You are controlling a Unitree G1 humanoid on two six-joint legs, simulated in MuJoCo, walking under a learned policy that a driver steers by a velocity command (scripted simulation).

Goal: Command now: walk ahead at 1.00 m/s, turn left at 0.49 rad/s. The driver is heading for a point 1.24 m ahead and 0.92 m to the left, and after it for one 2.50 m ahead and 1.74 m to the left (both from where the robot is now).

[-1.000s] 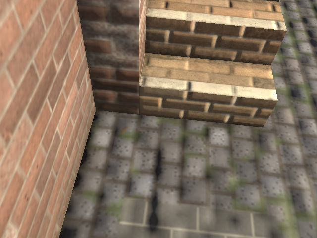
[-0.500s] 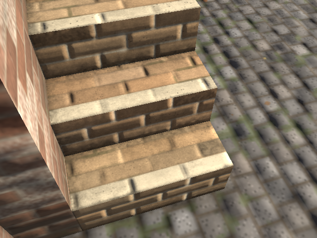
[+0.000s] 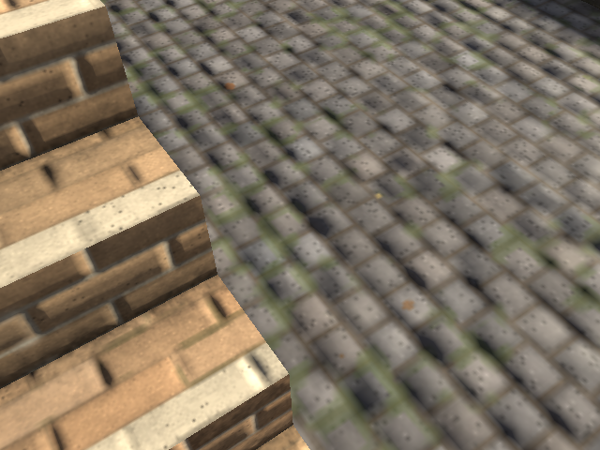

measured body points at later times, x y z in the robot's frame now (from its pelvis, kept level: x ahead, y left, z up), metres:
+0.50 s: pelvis +0.33 -0.02 +0.18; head +0.34 +0.00 +0.63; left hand +0.54 +0.28 +0.21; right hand +0.49 -0.24 +0.05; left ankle +0.26 +0.08 -0.52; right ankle +0.50 -0.13 -0.43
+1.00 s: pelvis +0.49 -0.16 +0.02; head +0.52 -0.19 +0.46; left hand +0.27 -0.10 -0.10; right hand +0.75 +0.02 -0.01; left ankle +0.38 -0.11 -0.36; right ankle +0.56 -0.19 -0.73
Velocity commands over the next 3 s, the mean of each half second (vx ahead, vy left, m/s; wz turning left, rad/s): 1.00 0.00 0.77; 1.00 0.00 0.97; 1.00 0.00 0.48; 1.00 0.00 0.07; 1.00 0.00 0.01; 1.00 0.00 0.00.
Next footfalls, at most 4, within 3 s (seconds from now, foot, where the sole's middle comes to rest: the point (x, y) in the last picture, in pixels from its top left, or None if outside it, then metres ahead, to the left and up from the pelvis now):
0.38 left None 0.30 0.09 -0.56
0.72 right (391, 407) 0.59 -0.17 -0.77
1.44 left None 0.49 -0.22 -0.77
1.64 right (452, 371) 0.67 -0.32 -0.76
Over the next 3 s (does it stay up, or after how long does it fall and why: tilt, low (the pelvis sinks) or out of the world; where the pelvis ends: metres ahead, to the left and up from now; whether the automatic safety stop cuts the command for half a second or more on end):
stays up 0.56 -0.26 0.02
